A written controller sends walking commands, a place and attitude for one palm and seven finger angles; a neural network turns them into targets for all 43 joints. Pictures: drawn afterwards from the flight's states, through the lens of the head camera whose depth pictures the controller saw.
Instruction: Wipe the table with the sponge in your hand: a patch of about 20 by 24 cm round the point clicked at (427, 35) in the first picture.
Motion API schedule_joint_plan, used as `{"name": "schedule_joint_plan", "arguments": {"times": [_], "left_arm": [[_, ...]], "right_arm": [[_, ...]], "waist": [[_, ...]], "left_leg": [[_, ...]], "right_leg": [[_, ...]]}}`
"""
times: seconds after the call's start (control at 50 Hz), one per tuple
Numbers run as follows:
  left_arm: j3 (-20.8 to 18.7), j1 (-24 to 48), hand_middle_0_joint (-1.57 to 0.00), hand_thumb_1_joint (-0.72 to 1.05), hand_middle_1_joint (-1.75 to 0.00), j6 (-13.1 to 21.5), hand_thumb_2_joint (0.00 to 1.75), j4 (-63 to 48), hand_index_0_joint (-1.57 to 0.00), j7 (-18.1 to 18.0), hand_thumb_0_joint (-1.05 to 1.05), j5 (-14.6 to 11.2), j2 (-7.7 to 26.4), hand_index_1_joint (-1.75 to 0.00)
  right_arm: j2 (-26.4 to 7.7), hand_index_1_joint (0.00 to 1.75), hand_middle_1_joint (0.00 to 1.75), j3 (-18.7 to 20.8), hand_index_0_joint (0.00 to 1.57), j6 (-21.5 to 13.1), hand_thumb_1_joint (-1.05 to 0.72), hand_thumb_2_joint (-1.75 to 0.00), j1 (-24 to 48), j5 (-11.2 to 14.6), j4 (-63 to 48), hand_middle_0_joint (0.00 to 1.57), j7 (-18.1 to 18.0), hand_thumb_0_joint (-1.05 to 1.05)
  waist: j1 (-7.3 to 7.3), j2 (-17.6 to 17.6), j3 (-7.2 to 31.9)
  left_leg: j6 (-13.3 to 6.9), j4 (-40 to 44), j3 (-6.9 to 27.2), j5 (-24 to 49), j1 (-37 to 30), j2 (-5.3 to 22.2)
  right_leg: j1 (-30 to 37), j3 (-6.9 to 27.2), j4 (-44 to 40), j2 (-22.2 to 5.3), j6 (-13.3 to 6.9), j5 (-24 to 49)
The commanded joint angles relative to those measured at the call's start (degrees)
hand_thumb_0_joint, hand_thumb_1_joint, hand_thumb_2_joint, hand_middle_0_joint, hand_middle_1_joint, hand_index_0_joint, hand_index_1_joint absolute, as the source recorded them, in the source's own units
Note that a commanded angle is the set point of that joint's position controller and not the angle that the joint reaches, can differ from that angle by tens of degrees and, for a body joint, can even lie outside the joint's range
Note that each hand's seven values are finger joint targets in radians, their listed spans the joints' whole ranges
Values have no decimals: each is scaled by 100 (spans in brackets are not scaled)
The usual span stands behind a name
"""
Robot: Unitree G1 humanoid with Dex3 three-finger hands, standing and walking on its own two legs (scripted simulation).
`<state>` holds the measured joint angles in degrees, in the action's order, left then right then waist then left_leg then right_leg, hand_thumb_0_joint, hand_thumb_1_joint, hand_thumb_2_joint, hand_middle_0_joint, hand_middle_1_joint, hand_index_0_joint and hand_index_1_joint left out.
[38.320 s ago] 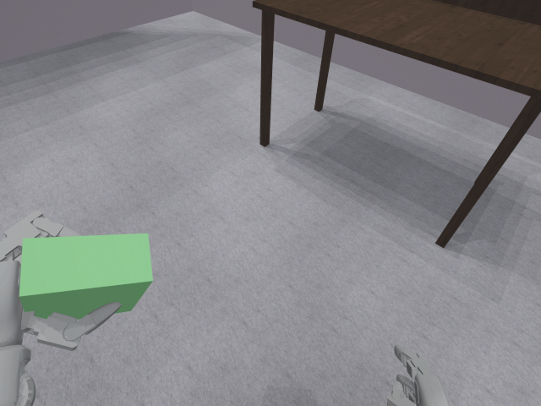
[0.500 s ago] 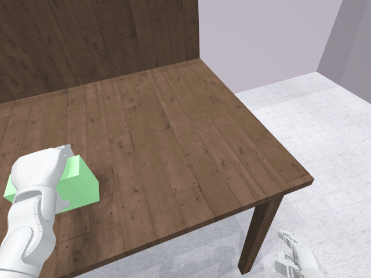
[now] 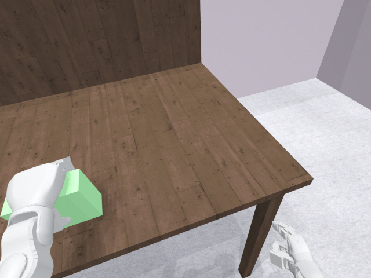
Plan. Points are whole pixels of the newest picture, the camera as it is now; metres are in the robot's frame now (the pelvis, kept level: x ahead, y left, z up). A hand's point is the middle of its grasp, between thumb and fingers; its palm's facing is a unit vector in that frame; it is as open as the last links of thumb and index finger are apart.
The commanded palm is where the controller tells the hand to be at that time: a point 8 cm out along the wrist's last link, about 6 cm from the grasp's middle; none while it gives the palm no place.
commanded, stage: lift the sponge slowly off the table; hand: left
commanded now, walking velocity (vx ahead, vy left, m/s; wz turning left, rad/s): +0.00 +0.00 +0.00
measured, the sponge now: (62, 207) +0.22 +0.30 +0.07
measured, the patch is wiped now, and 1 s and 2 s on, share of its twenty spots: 0.95 0.95 0.95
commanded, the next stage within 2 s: none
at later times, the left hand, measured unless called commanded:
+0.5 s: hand (52, 206) +0.20 +0.29 +0.11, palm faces +0.08 -0.10 -0.99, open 9.8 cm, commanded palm +0.16 +0.27 +0.17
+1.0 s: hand (46, 205) +0.19 +0.28 +0.14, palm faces +0.10 -0.08 -0.99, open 9.8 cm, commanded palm +0.16 +0.27 +0.21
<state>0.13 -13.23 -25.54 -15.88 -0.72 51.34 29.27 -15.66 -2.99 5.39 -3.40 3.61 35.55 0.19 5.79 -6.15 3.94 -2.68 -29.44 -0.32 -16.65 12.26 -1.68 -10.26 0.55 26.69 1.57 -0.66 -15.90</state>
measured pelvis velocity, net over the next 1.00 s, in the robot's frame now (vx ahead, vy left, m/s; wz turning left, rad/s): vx -0.03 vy -0.02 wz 0.03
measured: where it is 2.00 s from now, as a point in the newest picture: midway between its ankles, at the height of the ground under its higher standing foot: outside the picture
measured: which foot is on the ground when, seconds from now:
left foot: down 0.00-1.00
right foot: down 0.00-1.00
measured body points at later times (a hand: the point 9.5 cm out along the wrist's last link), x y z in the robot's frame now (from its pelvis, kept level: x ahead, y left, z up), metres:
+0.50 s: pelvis -0.01 -0.01 +0.00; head -0.04 -0.05 +0.45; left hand +0.19 +0.29 +0.17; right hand +0.23 -0.20 -0.07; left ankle -0.01 +0.09 -0.74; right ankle -0.02 -0.12 -0.74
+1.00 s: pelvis -0.03 -0.02 +0.00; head -0.07 -0.07 +0.45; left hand +0.18 +0.28 +0.19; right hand +0.23 -0.21 -0.06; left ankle -0.01 +0.09 -0.74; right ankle -0.02 -0.12 -0.74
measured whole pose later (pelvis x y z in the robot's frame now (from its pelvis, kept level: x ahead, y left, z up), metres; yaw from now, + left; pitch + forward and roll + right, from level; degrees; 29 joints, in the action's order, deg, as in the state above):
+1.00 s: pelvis -0.03 -0.02 +0.00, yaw +2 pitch -5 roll +0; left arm 1.5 -4.7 -24.4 -11.5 4.9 48.9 32.1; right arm -15.2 -4.0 0.9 -1.7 2.8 38.5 -3.2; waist 8.3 -6.4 1.3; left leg -0.9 -26.2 1.7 -12.7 8.4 -0.9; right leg -6.3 -1.4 24.4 2.4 -2.6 -13.0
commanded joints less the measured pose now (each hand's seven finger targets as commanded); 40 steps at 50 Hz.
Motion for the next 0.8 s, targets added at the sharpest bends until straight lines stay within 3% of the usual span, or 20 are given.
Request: {"name": "schedule_joint_plan", "arguments": {"times": [0.0, 0.06, 0.14, 0.16, 0.22, 0.26, 0.3, 0.36, 0.4, 0.46, 0.48, 0.52, 0.56, 0.58, 0.6, 0.66, 0.72, 0.74, 0.76, 0.78], "left_arm": [[-155, -269, -120, 10, -160, -194, 130, -550, -120, 164, 0, -247, 377, -160], [-354, 144, -120, 10, -160, -226, 130, -639, -120, 121, 0, -160, 695, -160], [-307, 161, -120, 10, -160, -247, 130, -657, -120, 144, 0, -144, 684, -160], [-432, 351, -120, 10, -160, -270, 130, -731, -120, 152, 0, -99, 866, -160], [-261, 430, -120, 10, -160, -275, 130, -683, -120, 206, 0, -61, 735, -160], [-497, 631, -120, 10, -160, -216, 130, -913, -120, 200, 0, -40, 1013, -160], [-398, 647, -120, 10, -160, -206, 130, -774, -120, 222, 0, -32, 905, -160], [-561, 992, -120, 10, -160, -134, 130, -982, -120, 231, 0, -13, 1158, -160], [-579, 1057, -120, 10, -160, -100, 130, -773, -120, 214, 0, -13, 1174, -160], [-573, 1341, -120, 10, -160, -26, 130, -1084, -120, 223, 0, 27, 1217, -160], [-495, 1372, -120, 10, -160, -9, 130, -1052, -120, 205, 0, 34, 1163, -160], [-494, 1293, -120, 10, -160, 1, 130, -823, -120, 218, 0, 9, 1140, -160], [-650, 1758, -120, 10, -160, 44, 130, -1037, -120, 190, 0, 69, 1401, -160], [-492, 1838, -120, 10, -160, 49, 130, -992, -120, 189, 0, 69, 1246, -160], [-605, 1822, -120, 10, -160, 85, 130, -879, -120, 168, 0, 63, 1343, -160], [-722, 2081, -120, 10, -160, 136, 130, -1164, -120, 162, 0, 96, 1531, -160], [-737, 1901, -120, 10, -160, 141, 130, -822, -120, 165, 0, 76, 1506, -160], [-695, 2097, -120, 10, -160, 167, 130, -957, -120, 169, 0, 77, 1497, -160], [-882, 2274, -120, 10, -160, 164, 130, -1048, -120, 155, 0, 72, 1733, -160], [-796, 2354, -120, 10, -160, 139, 130, -813, -120, 158, 0, 82, 1666, -160]], "right_arm": [[-509, 30, 30, 233, 20, -329, -90, -90, 1280, 29, -1095, 20, -32, 0], [-545, 30, 30, 234, 20, -317, -90, -90, 1391, 15, -1051, 20, -83, 0], [-530, 30, 30, 238, 20, -333, -90, -90, 1293, 2, -1033, 20, -117, 0], [-532, 30, 30, 209, 20, -355, -90, -90, 1426, 4, -1049, 20, -131, 0], [-521, 30, 30, 209, 20, -380, -90, -90, 1340, -14, -1036, 20, -148, 0], [-508, 30, 30, 194, 20, -419, -90, -90, 1463, -14, -1058, 20, -159, 0], [-486, 30, 30, 190, 20, -446, -90, -90, 1350, -19, -1014, 20, -175, 0], [-496, 30, 30, 165, 20, -485, -90, -90, 1479, -35, -1056, 20, -209, 0], [-495, 30, 30, 170, 20, -514, -90, -90, 1337, -47, -978, 20, -228, 0], [-462, 30, 30, 151, 20, -548, -90, -90, 1517, -37, -1029, 20, -247, 0], [-467, 30, 30, 163, 20, -585, -90, -90, 1382, -70, -1042, 20, -259, 0], [-494, 30, 30, 185, 20, -586, -90, -90, 1343, -79, -950, 20, -274, 0], [-475, 30, 30, 148, 20, -633, -90, -90, 1523, -51, -964, 20, -303, 0], [-462, 30, 30, 153, 20, -662, -90, -90, 1414, -85, -980, 20, -324, 0], [-464, 30, 30, 166, 20, -689, -90, -90, 1383, -66, -900, 20, -316, 0], [-452, 30, 30, 137, 20, -712, -90, -90, 1593, -66, -934, 20, -329, 0], [-495, 30, 30, 175, 20, -702, -90, -90, 1425, -113, -829, 20, -342, 0], [-470, 30, 30, 167, 20, -698, -90, -90, 1457, -88, -819, 20, -335, 0], [-463, 30, 30, 136, 20, -736, -90, -90, 1612, -68, -867, 20, -359, 0], [-476, 30, 30, 139, 20, -739, -90, -90, 1486, -109, -832, 20, -391, 0]], "waist": [[177, 674, 378], [159, 651, 374], [189, 586, 482], [191, 554, 481], [190, 390, 375], [214, 357, 522], [176, 424, 440], [210, 295, 531], [168, 360, 460], [196, 117, 502], [218, 88, 579], [191, 193, 439], [185, 97, 507], [192, 130, 566], [171, 216, 582], [218, -99, 657], [231, 137, 534], [192, 96, 625], [221, -34, 605], [218, 98, 562]], "left_leg": [[14, 382, 414, 1746, -65, 147], [6, 413, 438, 1556, -108, 137], [-8, 378, 389, 1687, -162, 98], [-1, 406, 451, 1631, -193, 107], [-14, 427, 416, 1591, -175, 99], [-17, 451, 476, 1548, -237, 92], [-13, 413, 431, 1617, -222, 86], [-18, 458, 487, 1538, -313, 69], [-12, 425, 444, 1576, -275, 59], [-12, 518, 497, 1496, -392, 64], [-25, 472, 444, 1577, -385, 40], [-12, 515, 450, 1474, -377, 49], [-8, 556, 505, 1393, -453, 40], [-20, 532, 452, 1429, -453, 24], [1, 541, 482, 1454, -468, 33], [0, 611, 513, 1450, -563, 15], [3, 593, 467, 1525, -503, -8], [7, 607, 465, 1528, -543, -5], [1, 644, 504, 1425, -577, -10], [-3, 612, 451, 1432, -512, -27]], "right_leg": [[227, -11, -203, 72, -310, 1520], [171, 166, -250, 120, -351, 1327], [290, 84, -238, 54, -322, 1449], [252, 218, -259, 109, -370, 1351], [224, 74, -286, 76, -352, 1229], [294, 233, -286, 119, -394, 1158], [243, 123, -295, 74, -361, 1202], [285, 294, -349, 116, -413, 1119], [260, 195, -366, 71, -383, 1138], [268, 303, -416, 125, -432, 956], [327, 167, -387, 86, -428, 1046], [262, 160, -477, 84, -404, 952], [265, 365, -506, 123, -449, 816], [299, 198, -493, 83, -433, 851], [299, 238, -510, 78, -423, 865], [397, 398, -544, 120, -482, 861], [418, 253, -599, 84, -450, 964], [430, 276, -596, 53, -428, 964], [421, 443, -627, 106, -479, 808], [425, 292, -625, 67, -467, 837]]}}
